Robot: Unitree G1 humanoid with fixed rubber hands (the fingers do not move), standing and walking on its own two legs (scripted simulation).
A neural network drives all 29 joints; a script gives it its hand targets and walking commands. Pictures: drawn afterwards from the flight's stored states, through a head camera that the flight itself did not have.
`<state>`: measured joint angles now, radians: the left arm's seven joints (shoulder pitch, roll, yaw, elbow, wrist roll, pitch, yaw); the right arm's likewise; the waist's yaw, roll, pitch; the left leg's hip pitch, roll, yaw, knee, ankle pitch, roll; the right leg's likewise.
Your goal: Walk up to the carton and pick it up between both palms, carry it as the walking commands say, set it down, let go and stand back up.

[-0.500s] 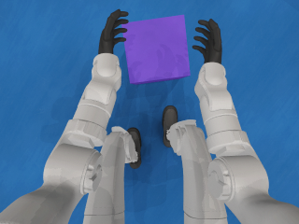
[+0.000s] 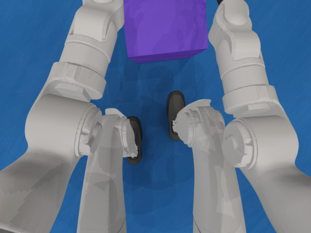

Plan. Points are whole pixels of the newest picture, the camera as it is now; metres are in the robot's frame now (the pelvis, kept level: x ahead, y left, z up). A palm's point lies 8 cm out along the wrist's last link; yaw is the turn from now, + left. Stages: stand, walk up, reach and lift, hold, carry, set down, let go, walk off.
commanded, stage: set down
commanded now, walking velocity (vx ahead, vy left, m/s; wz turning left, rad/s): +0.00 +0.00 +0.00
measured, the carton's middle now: (162, 24) +0.56 -0.05 -0.40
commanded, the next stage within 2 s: none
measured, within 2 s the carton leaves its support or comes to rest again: neither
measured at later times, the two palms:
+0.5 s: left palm out of the picture +0.61 +0.07 -0.19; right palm out of the picture +0.58 -0.15 -0.19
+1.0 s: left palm out of the picture +0.64 +0.07 -0.20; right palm out of the picture +0.62 -0.15 -0.20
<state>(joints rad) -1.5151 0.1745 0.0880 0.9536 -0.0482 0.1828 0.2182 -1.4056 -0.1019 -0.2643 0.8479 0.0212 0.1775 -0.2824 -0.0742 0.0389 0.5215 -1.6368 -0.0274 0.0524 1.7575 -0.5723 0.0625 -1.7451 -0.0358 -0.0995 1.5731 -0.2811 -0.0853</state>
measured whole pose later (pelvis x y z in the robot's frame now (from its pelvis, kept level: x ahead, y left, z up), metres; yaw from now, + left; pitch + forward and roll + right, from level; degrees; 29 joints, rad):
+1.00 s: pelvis +0.03 +0.00 -0.09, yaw +4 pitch +32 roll -2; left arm -1.72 0.20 0.30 1.02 0.25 0.18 0.05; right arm -1.66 -0.10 -0.58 0.91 -0.29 0.13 -0.05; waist -0.12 0.04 0.50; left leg -1.93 -0.10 0.03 2.07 -0.69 0.05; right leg -2.04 -0.03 -0.10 1.90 -0.42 -0.07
